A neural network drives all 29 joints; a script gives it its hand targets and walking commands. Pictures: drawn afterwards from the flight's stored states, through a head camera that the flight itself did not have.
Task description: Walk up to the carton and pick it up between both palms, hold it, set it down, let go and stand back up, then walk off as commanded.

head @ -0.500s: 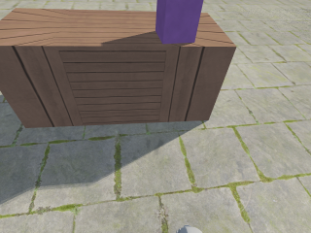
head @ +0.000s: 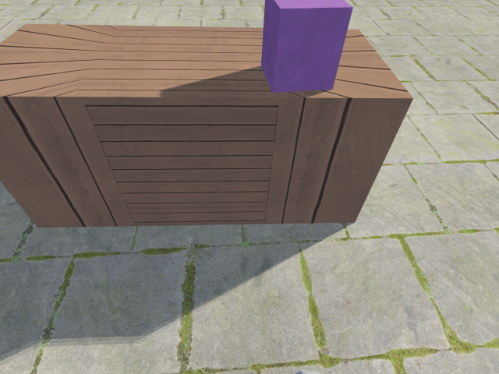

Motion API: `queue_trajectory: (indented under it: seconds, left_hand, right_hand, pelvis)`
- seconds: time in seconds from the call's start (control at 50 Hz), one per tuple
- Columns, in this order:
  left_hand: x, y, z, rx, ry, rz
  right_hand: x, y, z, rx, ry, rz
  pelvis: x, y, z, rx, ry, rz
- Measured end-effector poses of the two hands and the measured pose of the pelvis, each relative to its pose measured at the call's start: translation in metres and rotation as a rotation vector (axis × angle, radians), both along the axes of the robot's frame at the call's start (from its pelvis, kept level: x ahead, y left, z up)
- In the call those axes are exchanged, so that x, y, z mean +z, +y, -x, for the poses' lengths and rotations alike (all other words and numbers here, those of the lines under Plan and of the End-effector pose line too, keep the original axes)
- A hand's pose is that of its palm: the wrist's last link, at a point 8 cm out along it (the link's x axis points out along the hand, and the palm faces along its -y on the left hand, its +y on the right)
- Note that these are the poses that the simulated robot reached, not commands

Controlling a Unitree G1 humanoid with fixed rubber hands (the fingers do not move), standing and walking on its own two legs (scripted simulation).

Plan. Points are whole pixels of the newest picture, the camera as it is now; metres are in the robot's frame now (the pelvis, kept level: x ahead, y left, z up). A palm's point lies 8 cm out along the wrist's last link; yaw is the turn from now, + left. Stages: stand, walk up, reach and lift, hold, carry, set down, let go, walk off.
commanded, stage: walk up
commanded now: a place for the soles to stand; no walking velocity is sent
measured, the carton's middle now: (300, 40) +1.10 -0.11 +0.09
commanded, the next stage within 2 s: none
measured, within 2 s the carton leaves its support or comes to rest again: neither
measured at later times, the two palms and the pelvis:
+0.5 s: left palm (114, 344) +0.22 +0.26 -0.12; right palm (482, 337) +0.25 -0.39 -0.09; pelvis +0.18 -0.07 +0.00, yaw +3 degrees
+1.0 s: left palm (166, 264) +0.38 +0.20 -0.11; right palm (465, 249) +0.44 -0.45 -0.10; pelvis +0.35 -0.13 -0.01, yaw +5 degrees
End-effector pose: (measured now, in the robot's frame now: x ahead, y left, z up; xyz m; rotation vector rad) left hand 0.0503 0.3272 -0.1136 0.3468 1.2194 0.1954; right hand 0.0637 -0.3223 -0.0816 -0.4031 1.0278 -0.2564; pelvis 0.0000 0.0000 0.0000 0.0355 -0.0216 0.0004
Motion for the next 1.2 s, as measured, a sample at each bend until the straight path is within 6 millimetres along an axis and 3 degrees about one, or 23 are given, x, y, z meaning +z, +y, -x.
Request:
queue_trajectory:
  seconds: [0.14, 0.22, 0.28, 0.36, 0.46, 0.52, 0.58, 0.66, 0.78, 0.84, 0.92, 1.04, 1.14, 1.2]
  left_hand:
    - [0.018, -0.032, -0.105, -0.052, -0.119, 0.012]
    - [0.023, -0.051, -0.154, -0.045, -0.238, -0.001]
    - [0.024, -0.063, -0.166, -0.025, -0.251, 0.001]
    - [0.022, -0.072, -0.167, -0.010, -0.189, 0.008]
    - [0.008, -0.069, -0.164, 0.042, -0.107, 0.027]
    - [-0.005, -0.068, -0.171, 0.057, -0.026, 0.020]
    - [-0.008, -0.073, -0.194, 0.040, 0.017, 0.010]
    - [-0.001, -0.087, -0.243, 0.000, -0.018, 0.007]
    - [0.012, -0.111, -0.318, -0.016, -0.163, -0.019]
    - [0.015, -0.119, -0.330, 0.013, -0.203, -0.029]
    - [0.015, -0.126, -0.328, 0.047, -0.152, -0.028]
    - [-0.003, -0.126, -0.329, 0.079, -0.024, -0.022]
    - [-0.004, -0.140, -0.366, 0.060, -0.012, -0.031]
    - [-0.001, -0.152, -0.393, 0.057, -0.070, -0.041]
  right_hand:
    - [-0.007, -0.035, 0.001, -0.054, 0.150, 0.010]
    - [-0.023, -0.061, -0.019, -0.054, 0.221, 0.004]
    - [-0.025, -0.070, -0.053, -0.048, 0.212, 0.002]
    - [-0.018, -0.071, -0.106, -0.005, 0.152, -0.013]
    - [-0.007, -0.067, -0.165, 0.060, 0.103, 0.004]
    - [-0.005, -0.069, -0.191, 0.055, 0.052, 0.021]
    - [-0.003, -0.078, -0.202, 0.016, 0.042, 0.033]
    - [-0.005, -0.095, -0.207, -0.018, 0.091, 0.044]
    - [-0.026, -0.131, -0.228, -0.030, 0.208, 0.025]
    - [-0.031, -0.140, -0.259, -0.019, 0.226, 0.022]
    - [-0.024, -0.137, -0.317, 0.042, 0.170, 0.003]
    - [-0.015, -0.128, -0.393, 0.098, 0.027, 0.008]
    - [-0.016, -0.135, -0.413, 0.073, 0.015, 0.004]
    - [-0.027, -0.144, -0.418, 0.067, 0.067, -0.006]
  pelvis:
    - [0.004, -0.028, -0.051, 0.001, -0.017, -0.003]
    - [-0.007, -0.051, -0.081, 0.018, -0.035, 0.027]
    - [-0.006, -0.060, -0.101, 0.030, -0.048, 0.044]
    - [0.000, -0.065, -0.128, 0.044, -0.040, 0.059]
    - [0.000, -0.066, -0.165, 0.058, -0.026, 0.055]
    - [-0.005, -0.066, -0.188, 0.045, -0.008, 0.015]
    - [-0.005, -0.072, -0.207, 0.031, -0.003, -0.002]
    - [-0.002, -0.085, -0.231, 0.019, -0.009, -0.006]
    - [-0.012, -0.118, -0.273, 0.037, -0.027, 0.029]
    - [-0.013, -0.126, -0.293, 0.059, -0.038, 0.053]
    - [-0.006, -0.130, -0.319, 0.079, -0.038, 0.067]
    - [-0.011, -0.128, -0.358, 0.071, -0.011, 0.021]
    - [-0.009, -0.139, -0.382, 0.064, -0.015, 0.004]
    - [-0.012, -0.150, -0.393, 0.069, -0.028, 0.012]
